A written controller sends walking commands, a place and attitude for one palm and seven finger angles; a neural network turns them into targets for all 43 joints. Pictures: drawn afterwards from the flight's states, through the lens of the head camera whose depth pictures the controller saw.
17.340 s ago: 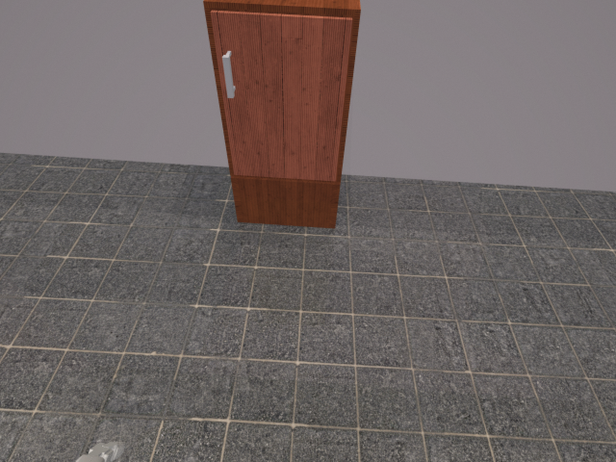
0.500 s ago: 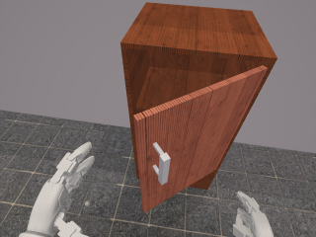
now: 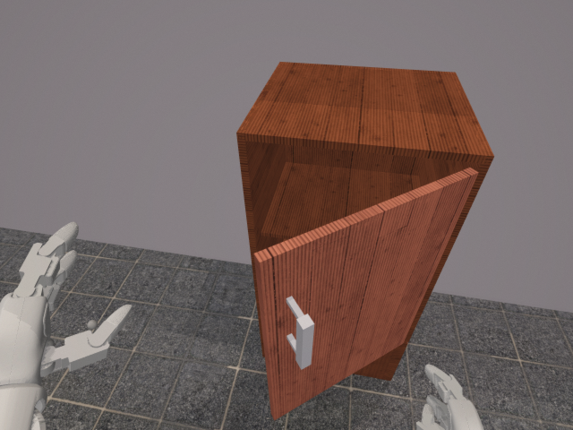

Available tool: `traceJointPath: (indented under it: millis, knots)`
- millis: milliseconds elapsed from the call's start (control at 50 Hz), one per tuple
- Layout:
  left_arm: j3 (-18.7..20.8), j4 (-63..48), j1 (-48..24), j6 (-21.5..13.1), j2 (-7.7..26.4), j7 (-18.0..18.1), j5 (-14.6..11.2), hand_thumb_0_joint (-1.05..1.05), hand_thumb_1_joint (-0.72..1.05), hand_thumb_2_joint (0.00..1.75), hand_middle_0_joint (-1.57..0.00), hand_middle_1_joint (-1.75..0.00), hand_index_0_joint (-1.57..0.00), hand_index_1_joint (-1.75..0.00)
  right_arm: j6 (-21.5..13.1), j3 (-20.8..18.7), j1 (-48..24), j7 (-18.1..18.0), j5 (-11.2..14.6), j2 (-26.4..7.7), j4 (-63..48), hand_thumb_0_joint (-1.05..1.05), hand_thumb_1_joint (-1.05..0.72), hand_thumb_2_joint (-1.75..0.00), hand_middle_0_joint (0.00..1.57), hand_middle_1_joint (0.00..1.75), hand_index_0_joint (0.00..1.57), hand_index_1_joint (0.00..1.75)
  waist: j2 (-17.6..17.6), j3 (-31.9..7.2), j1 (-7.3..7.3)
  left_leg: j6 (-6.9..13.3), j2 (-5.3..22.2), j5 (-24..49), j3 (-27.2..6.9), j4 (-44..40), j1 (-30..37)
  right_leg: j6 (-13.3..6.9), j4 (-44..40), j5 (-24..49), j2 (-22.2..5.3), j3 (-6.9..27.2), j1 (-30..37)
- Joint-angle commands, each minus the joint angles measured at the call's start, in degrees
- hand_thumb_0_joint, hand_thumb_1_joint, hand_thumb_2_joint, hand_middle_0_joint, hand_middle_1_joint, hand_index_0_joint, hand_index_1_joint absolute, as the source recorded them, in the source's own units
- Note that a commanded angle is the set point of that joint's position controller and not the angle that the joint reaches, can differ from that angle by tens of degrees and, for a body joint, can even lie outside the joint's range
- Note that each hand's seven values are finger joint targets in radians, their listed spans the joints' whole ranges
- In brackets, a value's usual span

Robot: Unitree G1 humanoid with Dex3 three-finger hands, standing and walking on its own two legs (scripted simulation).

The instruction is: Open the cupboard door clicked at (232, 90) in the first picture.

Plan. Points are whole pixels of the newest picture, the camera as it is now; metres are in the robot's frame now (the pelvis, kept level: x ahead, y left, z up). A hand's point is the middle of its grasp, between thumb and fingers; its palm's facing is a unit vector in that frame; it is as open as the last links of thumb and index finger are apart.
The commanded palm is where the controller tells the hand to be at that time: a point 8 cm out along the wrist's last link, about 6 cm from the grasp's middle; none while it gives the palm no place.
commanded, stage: draw the hand back to the body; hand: left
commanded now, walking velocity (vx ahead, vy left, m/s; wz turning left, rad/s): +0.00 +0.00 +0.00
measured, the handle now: (298, 333) +0.29 +0.02 -0.03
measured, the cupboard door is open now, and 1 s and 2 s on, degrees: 39 39 39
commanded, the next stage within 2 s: step back with the hand held close in 0.54 s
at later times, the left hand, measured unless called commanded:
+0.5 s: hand (73, 309) +0.18 +0.24 +0.17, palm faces +0.44 -0.82 -0.37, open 7.5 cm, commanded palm +0.13 +0.28 +0.19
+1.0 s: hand (77, 304) +0.19 +0.24 +0.17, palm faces +0.31 -0.81 -0.50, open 7.4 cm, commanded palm +0.13 +0.29 +0.19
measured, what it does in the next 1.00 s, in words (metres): stands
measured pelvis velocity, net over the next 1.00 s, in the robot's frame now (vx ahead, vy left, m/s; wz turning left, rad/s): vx -0.03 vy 0.00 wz -0.06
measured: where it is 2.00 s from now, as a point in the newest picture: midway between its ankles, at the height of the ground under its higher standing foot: outside the picture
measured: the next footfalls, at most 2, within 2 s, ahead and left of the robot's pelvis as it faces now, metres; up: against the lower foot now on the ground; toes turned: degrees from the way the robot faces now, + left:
none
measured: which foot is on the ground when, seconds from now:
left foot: down 0.00-1.00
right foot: down 0.00-1.00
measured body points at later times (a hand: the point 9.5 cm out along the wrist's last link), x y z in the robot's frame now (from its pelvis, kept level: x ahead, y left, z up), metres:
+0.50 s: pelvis -0.01 -0.01 +0.02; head -0.03 -0.02 +0.47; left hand +0.15 +0.28 +0.19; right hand +0.18 -0.24 -0.06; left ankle -0.03 +0.09 -0.72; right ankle +0.00 -0.12 -0.72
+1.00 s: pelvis -0.03 +0.00 +0.02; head -0.02 +0.00 +0.47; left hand +0.17 +0.28 +0.20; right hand +0.13 -0.26 -0.06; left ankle -0.03 +0.09 -0.72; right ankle +0.00 -0.12 -0.72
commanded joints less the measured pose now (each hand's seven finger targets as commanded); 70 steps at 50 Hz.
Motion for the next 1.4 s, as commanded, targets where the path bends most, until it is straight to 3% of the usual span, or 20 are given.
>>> traceJointPath:
  millis: [0,140,200,260,440,540,640,660,680,720,740,780,860,900,940,1060,1140,1200,1320,1380]
  knots:
    - [10.13,-10.22,-5.94,-4.26,9.6,0.55,-0.6,0.0,0.65,0.8,-0.19,-0.3,-0.19,-0.3,-3.69,-3.18,-8.14,-0.16,0.05,-6.12,-8.14,0.0,-0.9,-0.9,0.2,0.3,0.2,0.3,-0.71,1.69,0.75,-2.34,2.99,18.82,-2.88,-11.16,-1.25,-1.52,-7.49,12.96,-0.52,1.55,6.17]
    - [15.03,-11.23,-11.81,-6.07,12.8,0.7,-1.09,0.0,0.9,0.9,-0.2,-0.3,-0.2,-0.3,-4.78,-3.56,-10.08,0.28,-0.13,-6.53,-5.67,0.0,-0.9,-0.9,0.2,0.3,0.2,0.3,2.86,1.93,1.1,-2.09,2.75,17.93,-2.14,-14.27,2.08,-1.82,-11.37,13.7,-0.43,2.32,9.7]
    - [11.41,-5.91,-8.94,-5.88,8.1,-0.1,-1.44,0.0,0.9,0.9,-0.2,-0.3,-0.2,-0.3,-4.49,-3.78,-10.18,0.85,-0.15,-6.47,-4.91,0.0,-0.9,-0.9,0.2,0.3,0.2,0.3,-0.2,4.69,0.47,-1.87,2.86,16.41,-1.85,-15.35,2.46,-1.35,-12.65,12.21,-0.37,2.02,8.89]
    - [10.97,-4.86,-8.68,-5.94,8.02,-0.52,-1.5,0.0,0.9,0.9,-0.2,-0.3,-0.2,-0.3,-3.88,-4.3,-10.66,1.0,-0.19,-6.96,-4.62,0.0,-0.9,-0.9,0.2,0.3,0.2,0.3,-2.06,4.6,0.51,-1.39,2.88,16.52,-1.32,-15.85,3.41,-1.15,-13.79,12.74,-0.53,2.44,9.9]
    - [13.95,-11.19,-11.15,-7.77,11.84,0.33,-0.49,0.0,0.9,0.9,-0.2,-0.3,-0.2,-0.3,-5.67,-4.25,-11.94,0.89,-0.81,-6.38,-3.39,0.0,-0.9,-0.9,0.2,0.3,0.2,0.3,3.61,0.74,1.43,-1.66,2.25,18.87,-1.19,-17.05,6.42,-1.73,-15.31,15.44,-0.58,3.26,13.73]
    - [12.2,-5.59,-10.08,-7.17,9.1,-0.12,-0.64,0.0,0.9,0.9,-0.2,-0.3,-0.2,-0.3,-5.33,-4.45,-12.02,1.16,-0.58,-6.3,-2.49,0.0,-0.9,-0.9,0.2,0.3,0.2,0.3,0.14,5.64,0.9,-1.65,2.57,18.35,-0.99,-17.81,6.18,-1.45,-16.87,14.17,-0.17,2.99,11.53]
    - [12.3,-3.33,-12.73,-7.4,9.57,-0.37,-0.82,0.0,0.9,0.9,-0.2,-0.3,-0.2,-0.3,-4.56,-4.71,-12.31,1.25,-0.53,-6.67,-2.15,0.0,-0.9,-0.9,0.2,0.3,0.2,0.3,-1.47,5.36,0.76,-1.17,2.57,16.81,-0.65,-18.15,6.78,-1.2,-17.74,12.48,-0.34,3.37,11.62]
    - [17.9,-4.5,-16.32,-10.0,14.35,-0.23,-0.35,0.0,0.9,0.9,-0.2,-0.3,-0.2,-0.3,-3.66,-4.73,-10.71,1.22,-0.24,-7.72,-3.79,0.0,-0.9,-0.9,0.2,0.3,0.2,0.3,-3.48,8.49,-2.33,-0.4,3.17,12.56,-0.82,-16.77,4.98,-0.92,-21.24,14.88,-2.68,10.5,5.5]
    - [15.87,-1.42,-12.02,-10.74,11.32,-0.68,-0.1,0.0,0.9,0.9,-0.2,-0.3,-0.2,-0.3,-2.88,-4.94,-10.67,1.34,-0.65,-7.22,-2.61,0.0,-0.9,-0.9,0.2,0.3,0.2,0.3,-5.08,6.77,-2.49,-0.37,2.73,12.13,-1.23,-15.73,5.94,-0.96,-21.94,14.95,-3.71,10.71,5.72]
    - [14.15,-2.86,-10.76,-11.33,10.42,-1.04,0.36,0.0,0.9,0.9,-0.2,-0.3,-0.2,-0.3,-1.85,-5.1,-11.57,1.72,-1.02,-7.58,-3.08,0.0,-0.9,-0.9,0.2,0.3,0.2,0.3,-4.16,6.01,-2.57,-0.57,2.66,13.56,-1.02,-16.13,6.4,-0.95,-22.01,16.78,-3.95,10.87,5.64]
    - [14.45,-5.7,-11.89,-12.31,11.22,-1.01,0.68,0.0,0.9,0.9,-0.2,-0.3,-0.2,-0.3,-1.81,-5.28,-11.99,1.57,-1.27,-7.83,-3.13,0.0,-0.9,-0.9,0.2,0.3,0.2,0.3,-0.74,4.72,-2.4,-0.72,2.86,15.35,-1.06,-16.73,6.23,-1.11,-20.67,19.78,-4.05,10.04,7.0]
    - [14.64,-6.32,-8.66,-12.81,11.06,-0.67,0.75,0.0,0.9,0.9,-0.2,-0.3,-0.2,-0.3,-1.35,-5.3,-11.76,1.58,-1.35,-7.69,-3.93,0.0,-0.9,-0.9,0.2,0.3,0.2,0.3,0.86,1.28,-2.19,-0.9,3.41,18.4,-0.95,-17.93,5.6,-0.79,-17.6,24.09,-3.53,8.78,10.25]
    - [17.91,-9.34,-3.73,-13.08,13.41,0.3,0.71,0.0,0.9,0.9,-0.2,-0.3,-0.2,-0.3,0.05,-5.96,-11.85,1.31,-1.24,-7.29,-5.39,0.0,-0.9,-0.9,0.2,0.3,0.2,0.3,0.41,-4.13,-1.68,-1.18,4.27,24.6,-1.63,-18.25,3.22,-0.36,-12.7,31.32,-2.76,6.98,15.53]
    - [18.89,-9.52,-1.07,-13.02,13.65,0.57,0.52,0.0,0.9,0.9,-0.2,-0.3,-0.2,-0.3,0.91,-6.44,-11.81,1.36,-0.95,-7.0,-6.1,0.0,-0.9,-0.9,0.2,0.3,0.2,0.3,-1.31,-5.42,-1.87,-1.22,4.45,26.34,-1.36,-17.14,2.32,-0.32,-11.41,34.96,-3.0,7.39,16.11]
    - [20.03,-9.9,0.16,-13.06,14.34,0.91,0.49,0.0,0.9,0.9,-0.2,-0.3,-0.2,-0.3,1.53,-6.75,-12.04,1.16,-0.98,-7.2,-6.22,0.0,-0.9,-0.9,0.2,0.3,0.2,0.3,-0.02,-5.64,-1.77,-1.4,4.55,26.43,-1.8,-17.49,0.38,-0.34,-10.16,35.36,-2.96,6.84,16.79]
    - [19.11,-9.22,1.4,-13.25,12.65,1.37,1.04,0.0,0.9,0.9,-0.2,-0.3,-0.2,-0.3,1.96,-7.06,-11.76,0.82,-0.66,-7.45,-6.99,0.0,-0.9,-0.9,0.2,0.3,0.2,0.3,2.32,-2.27,-2.1,0.06,6.55,18.16,-2.98,-20.27,-8.58,0.8,-5.5,30.43,-1.24,6.41,17.68]
    - [18.54,-7.97,-0.82,-13.31,12.06,1.58,1.81,0.0,0.9,0.9,-0.2,-0.3,-0.2,-0.3,1.39,-7.08,-11.36,0.39,-0.78,-8.09,-6.76,0.0,-0.9,-0.9,0.2,0.3,0.2,0.3,1.86,1.67,-2.23,1.87,7.85,2.68,-4.75,-23.11,-18.74,1.28,-2.34,23.23,-0.49,6.77,19.15]
    - [17.53,-7.79,-3.51,-13.68,11.2,1.6,2.44,0.0,0.9,0.9,-0.2,-0.3,-0.2,-0.3,0.72,-6.97,-10.56,0.2,-0.68,-8.03,-6.93,0.0,-0.9,-0.9,0.2,0.3,0.2,0.3,-1.62,4.54,-2.83,2.91,7.91,-8.62,-5.64,-22.54,-23.94,1.21,-2.33,17.18,-0.84,8.67,17.75]
    - [17.87,-10.24,-8.93,-15.13,12.17,2.3,3.52,0.0,0.9,0.9,-0.2,-0.3,-0.2,-0.3,-0.66,-7.01,-9.34,0.02,-1.27,-8.12,-6.44,0.0,-0.9,-0.9,0.2,0.3,0.2,0.3,-5.15,5.44,-3.35,2.9,5.27,-15.79,-5.85,-15.99,-21.91,-0.16,-9.72,-2.88,-3.11,13.6,7.62]
    - [18.09,-12.05,-9.53,-15.72,12.4,2.78,3.54,0.0,0.9,0.9,-0.2,-0.3,-0.2,-0.3,-0.99,-6.56,-9.48,-0.14,-1.55,-8.19,-6.32,0.0,-0.9,-0.9,0.2,0.3,0.2,0.3,-0.32,5.49,-3.49,3.03,6.25,-17.59,-8.22,-18.82,-22.62,-0.02,-6.85,-3.88,-1.99,11.77,6.76]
